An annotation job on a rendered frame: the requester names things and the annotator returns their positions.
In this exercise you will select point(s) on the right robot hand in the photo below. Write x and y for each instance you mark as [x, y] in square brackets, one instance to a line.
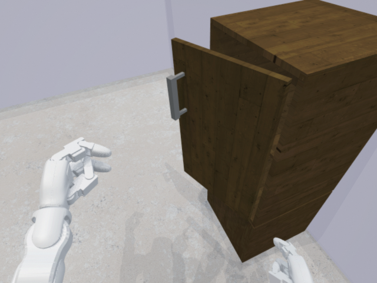
[295, 270]

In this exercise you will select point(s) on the handle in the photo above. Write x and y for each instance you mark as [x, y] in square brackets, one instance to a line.
[173, 95]

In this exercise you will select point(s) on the left robot hand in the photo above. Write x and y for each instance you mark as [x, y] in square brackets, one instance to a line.
[73, 161]

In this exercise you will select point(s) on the cupboard door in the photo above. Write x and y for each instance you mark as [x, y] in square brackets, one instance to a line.
[233, 112]

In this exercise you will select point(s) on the robot left forearm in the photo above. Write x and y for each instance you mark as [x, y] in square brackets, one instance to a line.
[46, 244]

